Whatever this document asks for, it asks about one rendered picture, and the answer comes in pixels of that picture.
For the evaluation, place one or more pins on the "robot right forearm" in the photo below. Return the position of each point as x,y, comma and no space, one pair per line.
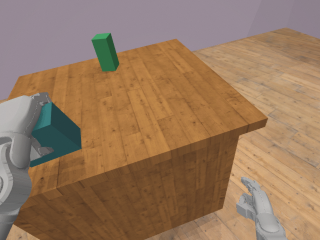
268,227

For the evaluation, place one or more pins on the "robot right hand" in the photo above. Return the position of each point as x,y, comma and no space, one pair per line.
250,206

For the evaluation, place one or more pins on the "sponge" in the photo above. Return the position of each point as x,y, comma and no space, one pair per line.
57,131

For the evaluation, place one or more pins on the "robot left hand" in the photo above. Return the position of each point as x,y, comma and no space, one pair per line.
20,115

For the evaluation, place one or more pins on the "table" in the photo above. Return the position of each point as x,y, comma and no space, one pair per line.
158,141

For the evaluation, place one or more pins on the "robot left forearm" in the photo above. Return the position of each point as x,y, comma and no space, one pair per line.
15,182

